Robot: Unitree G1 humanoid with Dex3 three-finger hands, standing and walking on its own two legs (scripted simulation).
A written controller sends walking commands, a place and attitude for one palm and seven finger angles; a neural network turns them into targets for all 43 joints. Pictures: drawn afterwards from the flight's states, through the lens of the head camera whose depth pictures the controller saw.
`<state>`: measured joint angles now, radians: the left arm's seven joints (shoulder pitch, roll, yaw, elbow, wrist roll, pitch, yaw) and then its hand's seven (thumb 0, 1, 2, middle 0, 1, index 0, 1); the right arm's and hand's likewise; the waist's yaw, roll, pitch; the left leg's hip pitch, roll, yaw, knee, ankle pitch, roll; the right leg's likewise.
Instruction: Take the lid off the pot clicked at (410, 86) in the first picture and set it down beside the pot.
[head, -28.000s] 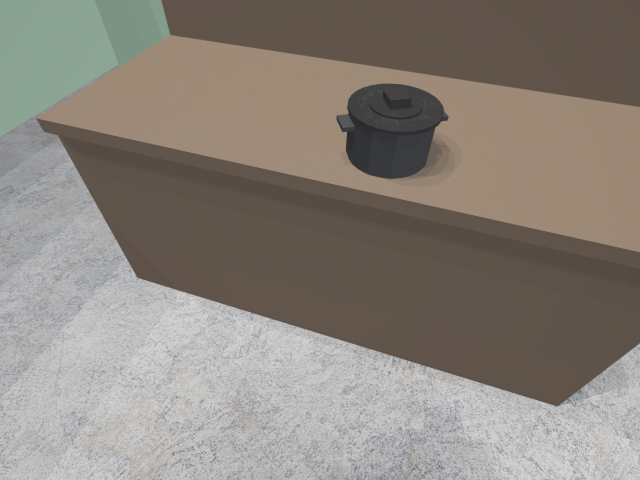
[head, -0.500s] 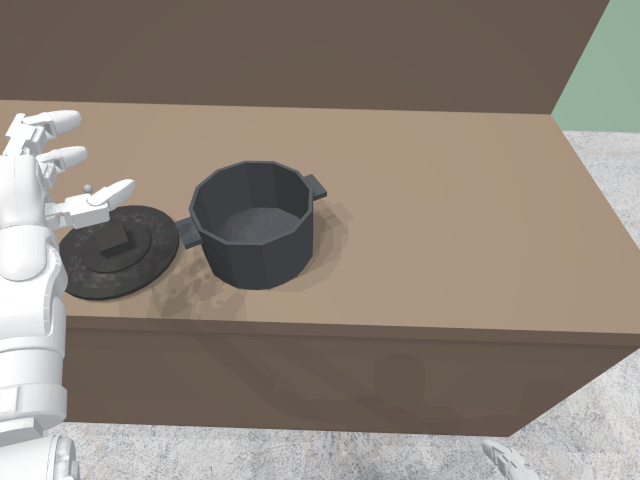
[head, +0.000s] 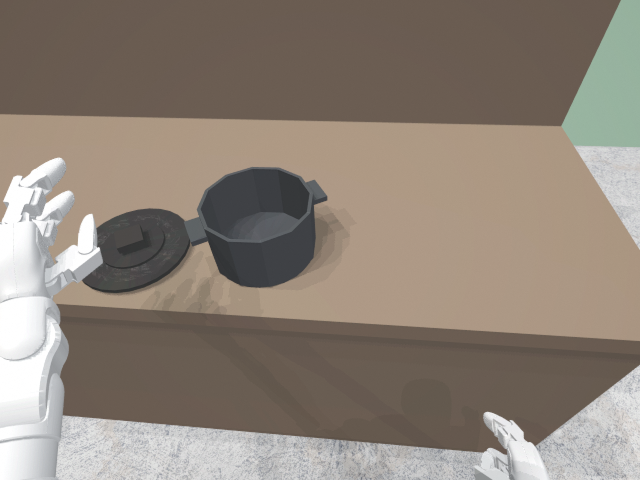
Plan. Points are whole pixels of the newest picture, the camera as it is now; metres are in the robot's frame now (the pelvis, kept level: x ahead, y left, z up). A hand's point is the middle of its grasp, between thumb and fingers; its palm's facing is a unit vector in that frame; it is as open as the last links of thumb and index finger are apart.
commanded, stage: draw the hand back to the body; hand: left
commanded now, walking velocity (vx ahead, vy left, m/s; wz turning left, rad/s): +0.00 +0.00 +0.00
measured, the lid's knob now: (129, 238) +0.49 +0.40 -0.02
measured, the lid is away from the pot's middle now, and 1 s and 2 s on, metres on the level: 0.24 0.24 0.24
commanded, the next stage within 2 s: step back with the hand held close in 0.88 s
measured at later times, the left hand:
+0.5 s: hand (75, 326) +0.21 +0.26 +0.16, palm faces +0.42 -0.85 -0.30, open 7.4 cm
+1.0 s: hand (53, 379) +0.17 +0.26 +0.15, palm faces +0.39 -0.85 -0.35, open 7.4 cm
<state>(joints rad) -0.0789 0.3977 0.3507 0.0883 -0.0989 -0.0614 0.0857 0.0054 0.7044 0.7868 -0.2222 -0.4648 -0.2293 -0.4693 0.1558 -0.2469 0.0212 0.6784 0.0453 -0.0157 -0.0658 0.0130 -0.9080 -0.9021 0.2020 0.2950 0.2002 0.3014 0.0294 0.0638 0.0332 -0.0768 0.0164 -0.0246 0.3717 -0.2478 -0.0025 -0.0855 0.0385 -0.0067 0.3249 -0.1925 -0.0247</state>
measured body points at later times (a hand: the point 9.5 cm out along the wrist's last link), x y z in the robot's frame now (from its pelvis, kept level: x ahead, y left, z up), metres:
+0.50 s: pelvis -0.01 +0.00 +0.00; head -0.02 -0.02 +0.45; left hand +0.19 +0.30 +0.17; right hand +0.18 -0.22 -0.09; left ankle -0.03 +0.12 -0.75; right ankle -0.01 -0.10 -0.75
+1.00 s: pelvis -0.01 +0.02 +0.00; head -0.03 +0.01 +0.45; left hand +0.14 +0.30 +0.17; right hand +0.19 -0.19 -0.08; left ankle -0.03 +0.12 -0.75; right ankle -0.01 -0.10 -0.75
